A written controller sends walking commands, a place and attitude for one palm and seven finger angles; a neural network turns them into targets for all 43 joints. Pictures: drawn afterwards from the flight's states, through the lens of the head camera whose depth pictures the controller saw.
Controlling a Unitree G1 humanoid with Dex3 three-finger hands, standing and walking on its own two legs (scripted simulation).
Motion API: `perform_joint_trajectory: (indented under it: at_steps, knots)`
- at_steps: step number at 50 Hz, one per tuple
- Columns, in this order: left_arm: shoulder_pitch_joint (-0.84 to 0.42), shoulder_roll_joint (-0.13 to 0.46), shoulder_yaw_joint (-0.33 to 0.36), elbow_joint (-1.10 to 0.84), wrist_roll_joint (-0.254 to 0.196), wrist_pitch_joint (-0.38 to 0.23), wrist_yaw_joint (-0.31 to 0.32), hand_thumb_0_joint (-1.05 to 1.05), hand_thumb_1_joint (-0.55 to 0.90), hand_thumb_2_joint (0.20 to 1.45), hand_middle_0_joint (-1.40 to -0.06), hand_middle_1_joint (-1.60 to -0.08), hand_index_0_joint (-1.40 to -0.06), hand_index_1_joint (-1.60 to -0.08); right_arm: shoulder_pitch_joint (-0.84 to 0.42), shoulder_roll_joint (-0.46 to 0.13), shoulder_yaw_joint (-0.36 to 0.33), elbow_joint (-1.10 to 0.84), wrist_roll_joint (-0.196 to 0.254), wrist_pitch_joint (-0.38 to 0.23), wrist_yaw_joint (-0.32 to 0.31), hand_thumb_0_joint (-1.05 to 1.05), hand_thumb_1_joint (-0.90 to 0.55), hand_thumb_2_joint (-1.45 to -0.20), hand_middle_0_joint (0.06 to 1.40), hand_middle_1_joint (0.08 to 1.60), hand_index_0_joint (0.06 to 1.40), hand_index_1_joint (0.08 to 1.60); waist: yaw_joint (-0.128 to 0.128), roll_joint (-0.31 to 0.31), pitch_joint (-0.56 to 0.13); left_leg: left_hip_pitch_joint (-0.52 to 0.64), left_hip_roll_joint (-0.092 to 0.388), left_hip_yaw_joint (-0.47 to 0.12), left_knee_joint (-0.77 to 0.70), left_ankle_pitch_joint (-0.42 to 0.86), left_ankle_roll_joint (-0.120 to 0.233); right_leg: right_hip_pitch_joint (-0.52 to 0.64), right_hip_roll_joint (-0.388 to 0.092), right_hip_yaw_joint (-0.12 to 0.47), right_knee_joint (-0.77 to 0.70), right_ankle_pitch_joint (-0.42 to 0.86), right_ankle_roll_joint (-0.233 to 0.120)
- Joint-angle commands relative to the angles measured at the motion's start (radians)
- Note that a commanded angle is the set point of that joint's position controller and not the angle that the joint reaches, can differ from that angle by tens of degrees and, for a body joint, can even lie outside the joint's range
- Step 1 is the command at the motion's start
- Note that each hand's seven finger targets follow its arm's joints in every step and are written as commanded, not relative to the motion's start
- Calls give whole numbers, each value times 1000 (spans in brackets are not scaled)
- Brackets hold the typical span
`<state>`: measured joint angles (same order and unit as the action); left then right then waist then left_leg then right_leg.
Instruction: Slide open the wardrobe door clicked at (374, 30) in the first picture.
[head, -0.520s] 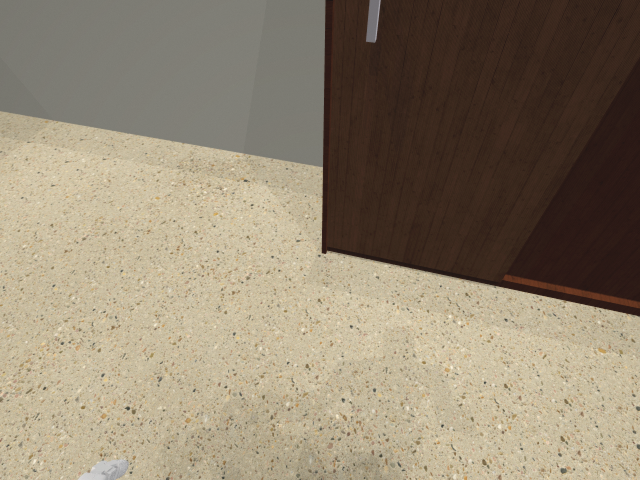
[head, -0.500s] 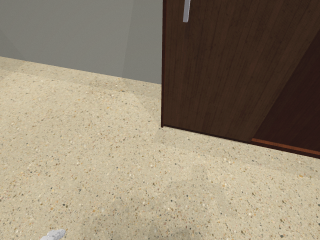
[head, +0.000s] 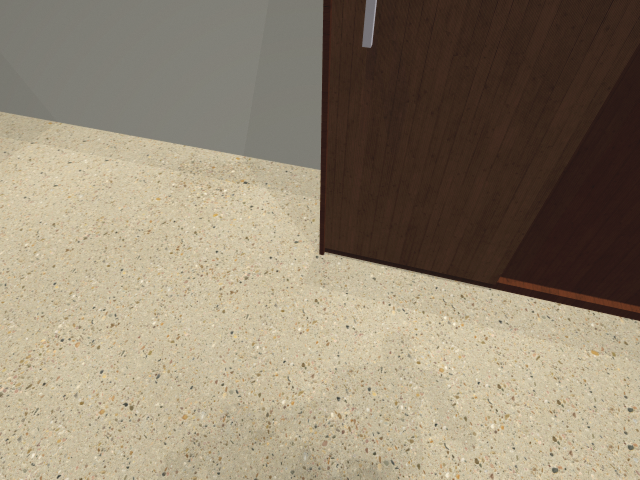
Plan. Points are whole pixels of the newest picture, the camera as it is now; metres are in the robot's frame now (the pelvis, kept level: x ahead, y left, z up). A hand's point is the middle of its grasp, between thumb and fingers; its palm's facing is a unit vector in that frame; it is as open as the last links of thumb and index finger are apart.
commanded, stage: stand and wait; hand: left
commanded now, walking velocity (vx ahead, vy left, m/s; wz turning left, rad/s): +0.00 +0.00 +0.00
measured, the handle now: out of the picture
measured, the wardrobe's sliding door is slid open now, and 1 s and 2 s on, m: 0.00 0.00 0.00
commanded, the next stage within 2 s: look at it before walking up in 0.30 s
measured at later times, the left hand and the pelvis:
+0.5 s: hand out of the picture +0.07 +0.24 -0.15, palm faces -0.03 -0.94 -0.34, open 7.4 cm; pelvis -0.01 +0.00 +0.00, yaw +0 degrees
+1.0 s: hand out of the picture +0.07 +0.25 -0.15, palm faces -0.03 -0.94 -0.34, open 7.4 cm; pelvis +0.00 +0.00 +0.00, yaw +0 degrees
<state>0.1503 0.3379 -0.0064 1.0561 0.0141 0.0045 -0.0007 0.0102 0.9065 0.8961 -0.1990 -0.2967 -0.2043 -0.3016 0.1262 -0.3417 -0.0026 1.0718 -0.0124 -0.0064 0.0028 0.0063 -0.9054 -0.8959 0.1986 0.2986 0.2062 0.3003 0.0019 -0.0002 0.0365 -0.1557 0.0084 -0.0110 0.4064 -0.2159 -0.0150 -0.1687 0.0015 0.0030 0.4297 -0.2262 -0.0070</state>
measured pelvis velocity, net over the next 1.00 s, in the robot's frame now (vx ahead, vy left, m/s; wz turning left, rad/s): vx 0.00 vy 0.00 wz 0.00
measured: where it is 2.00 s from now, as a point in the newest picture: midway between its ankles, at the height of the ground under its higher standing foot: outside the picture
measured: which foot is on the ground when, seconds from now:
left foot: down 0.00-1.00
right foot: down 0.00-1.00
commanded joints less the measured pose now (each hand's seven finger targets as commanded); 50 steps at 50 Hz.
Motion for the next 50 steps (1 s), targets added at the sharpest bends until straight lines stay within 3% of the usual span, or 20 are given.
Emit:
perform_joint_trajectory:
  at_steps: [1,19,30,50]
  knots:
    - [-58,212,46,-62,-5,-33,14,0,900,900,-200,-300,-200,-300,-60,-195,-37,-57,0,-25,-16,0,-900,-900,200,300,200,300,-2,-6,-74,10,95,-82,-66,101,39,7,-122,116,-93,87,-34]
    - [-58,213,44,-41,-3,-32,12,0,900,900,-200,-300,-200,-300,-34,-202,-33,-27,2,-25,-13,0,-900,-900,200,300,200,300,-3,-14,-44,-7,99,-94,-94,53,38,-16,-117,125,-124,3,-30]
    - [-56,210,44,-41,-3,-35,13,0,900,900,-200,-300,-200,-300,-42,-201,-34,-28,3,-29,-15,0,-900,-900,200,300,200,300,-2,-1,-69,17,105,-89,-89,111,37,3,-121,117,-113,90,-30]
    - [-54,212,43,-35,-3,-36,13,0,900,900,-200,-300,-200,-300,-53,-204,-32,-25,5,-28,-16,0,-900,-900,200,300,200,300,-2,-5,-72,37,108,-89,-99,135,35,22,-121,111,-121,132,-27]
